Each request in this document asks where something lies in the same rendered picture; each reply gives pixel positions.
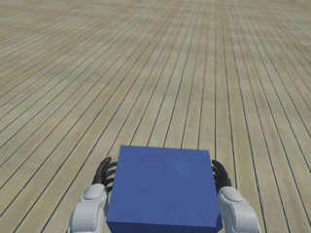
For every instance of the robot right forearm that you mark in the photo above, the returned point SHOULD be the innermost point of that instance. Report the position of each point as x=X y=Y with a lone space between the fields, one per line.
x=237 y=214

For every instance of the left robot hand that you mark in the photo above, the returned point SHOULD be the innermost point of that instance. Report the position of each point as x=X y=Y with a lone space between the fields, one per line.
x=102 y=174

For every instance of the right robot hand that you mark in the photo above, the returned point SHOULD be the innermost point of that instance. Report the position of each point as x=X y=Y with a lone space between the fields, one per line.
x=221 y=176

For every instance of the carton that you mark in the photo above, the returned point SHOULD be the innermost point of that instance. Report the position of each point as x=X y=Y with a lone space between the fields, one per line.
x=164 y=190

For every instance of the robot left forearm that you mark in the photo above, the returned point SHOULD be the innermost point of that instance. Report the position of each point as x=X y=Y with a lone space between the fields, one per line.
x=89 y=214

